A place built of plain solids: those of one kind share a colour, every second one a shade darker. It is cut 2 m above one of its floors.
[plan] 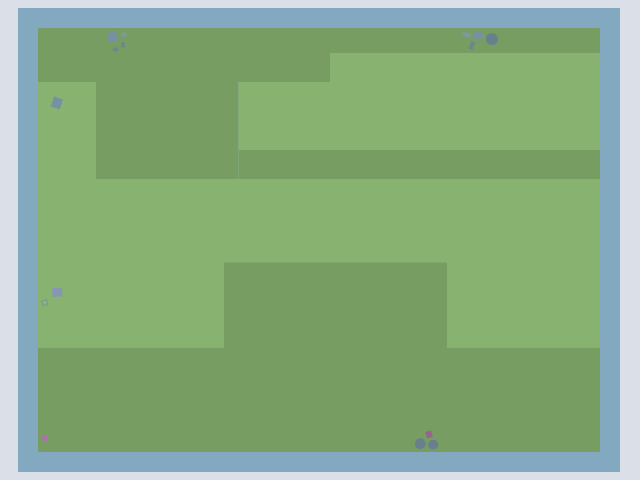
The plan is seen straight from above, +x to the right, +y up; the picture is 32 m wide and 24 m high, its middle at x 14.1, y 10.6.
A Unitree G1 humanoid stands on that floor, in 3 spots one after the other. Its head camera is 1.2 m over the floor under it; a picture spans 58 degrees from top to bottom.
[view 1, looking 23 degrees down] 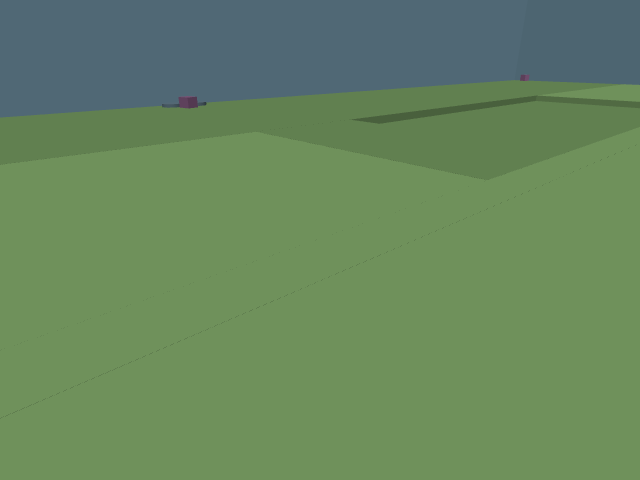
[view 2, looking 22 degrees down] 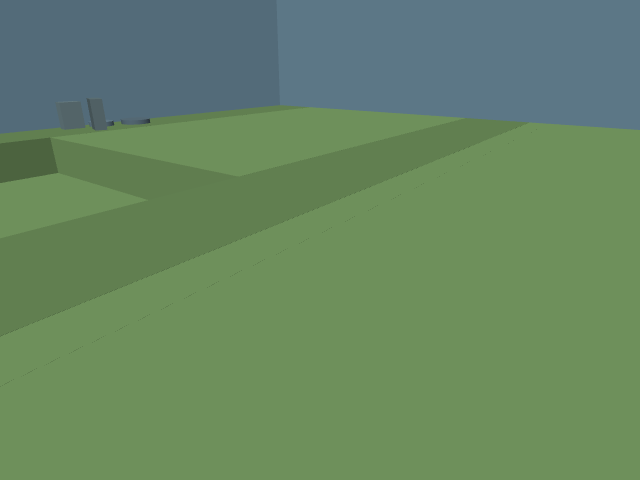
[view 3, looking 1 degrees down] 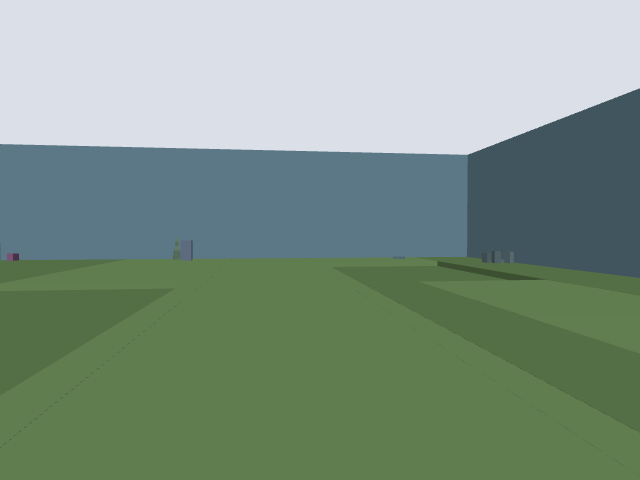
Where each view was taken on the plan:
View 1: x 24.73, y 11.60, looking -132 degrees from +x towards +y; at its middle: floor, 3.07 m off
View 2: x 17.22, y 11.38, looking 37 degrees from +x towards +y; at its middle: floor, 3.20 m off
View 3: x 20.23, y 11.43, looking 173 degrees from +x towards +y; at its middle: wall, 20.39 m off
